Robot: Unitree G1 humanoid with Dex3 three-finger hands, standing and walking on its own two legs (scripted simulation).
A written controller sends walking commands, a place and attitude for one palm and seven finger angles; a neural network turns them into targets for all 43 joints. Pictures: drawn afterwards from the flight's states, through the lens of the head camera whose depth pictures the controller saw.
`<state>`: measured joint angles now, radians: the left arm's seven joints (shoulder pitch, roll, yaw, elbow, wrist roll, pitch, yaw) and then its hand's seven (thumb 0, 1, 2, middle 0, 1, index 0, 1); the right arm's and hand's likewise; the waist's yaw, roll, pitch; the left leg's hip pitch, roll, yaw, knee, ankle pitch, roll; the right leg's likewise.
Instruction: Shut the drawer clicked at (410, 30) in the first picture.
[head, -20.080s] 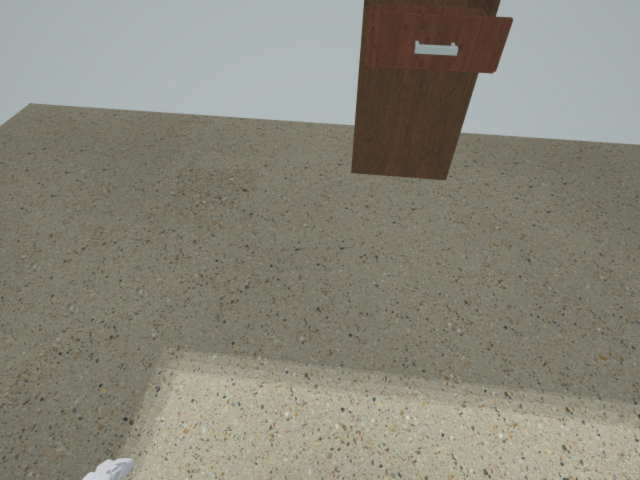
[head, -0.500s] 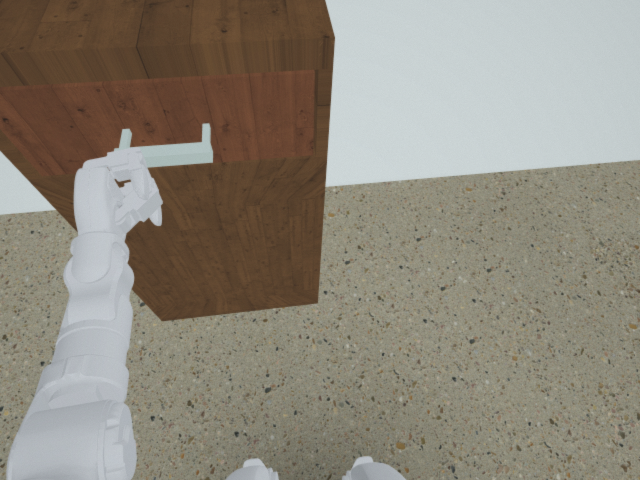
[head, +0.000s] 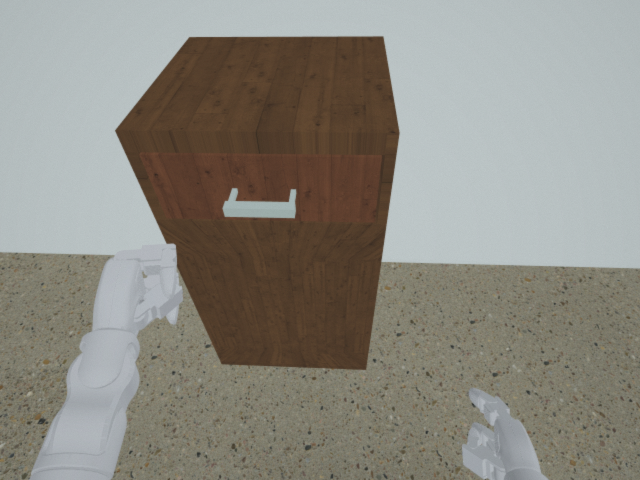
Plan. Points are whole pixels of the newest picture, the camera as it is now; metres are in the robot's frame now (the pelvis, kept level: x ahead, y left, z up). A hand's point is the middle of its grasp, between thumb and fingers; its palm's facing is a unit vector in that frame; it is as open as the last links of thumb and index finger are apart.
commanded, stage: draw the hand back to the body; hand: left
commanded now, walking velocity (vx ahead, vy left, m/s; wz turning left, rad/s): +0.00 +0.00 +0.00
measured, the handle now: (261, 201) +0.59 +0.16 +0.00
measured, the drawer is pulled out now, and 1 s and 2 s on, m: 0.00 0.00 0.00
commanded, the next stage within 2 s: step back with the hand held close in 0.66 s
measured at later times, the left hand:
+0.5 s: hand (72, 355) +0.19 +0.23 +0.17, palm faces +0.35 -0.85 -0.40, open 3.3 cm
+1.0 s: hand (84, 333) +0.21 +0.23 +0.17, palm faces +0.31 -0.82 -0.48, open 3.3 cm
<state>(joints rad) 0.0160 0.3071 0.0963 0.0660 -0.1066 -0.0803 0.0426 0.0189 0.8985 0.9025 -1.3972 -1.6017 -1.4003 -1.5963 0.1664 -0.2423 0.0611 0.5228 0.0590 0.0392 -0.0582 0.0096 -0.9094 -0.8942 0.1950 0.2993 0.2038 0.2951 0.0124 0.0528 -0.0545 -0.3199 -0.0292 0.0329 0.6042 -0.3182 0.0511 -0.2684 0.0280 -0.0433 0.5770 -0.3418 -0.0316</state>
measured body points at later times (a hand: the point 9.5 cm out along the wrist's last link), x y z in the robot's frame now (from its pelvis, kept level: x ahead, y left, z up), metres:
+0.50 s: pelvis +0.00 +0.00 +0.01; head -0.02 -0.03 +0.46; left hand +0.16 +0.27 +0.20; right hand +0.19 -0.22 -0.07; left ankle +0.00 +0.09 -0.73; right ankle -0.02 -0.10 -0.73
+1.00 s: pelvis +0.00 +0.00 +0.01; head +0.02 -0.03 +0.46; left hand +0.18 +0.27 +0.20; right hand +0.19 -0.24 -0.08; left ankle +0.00 +0.08 -0.73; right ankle -0.02 -0.10 -0.73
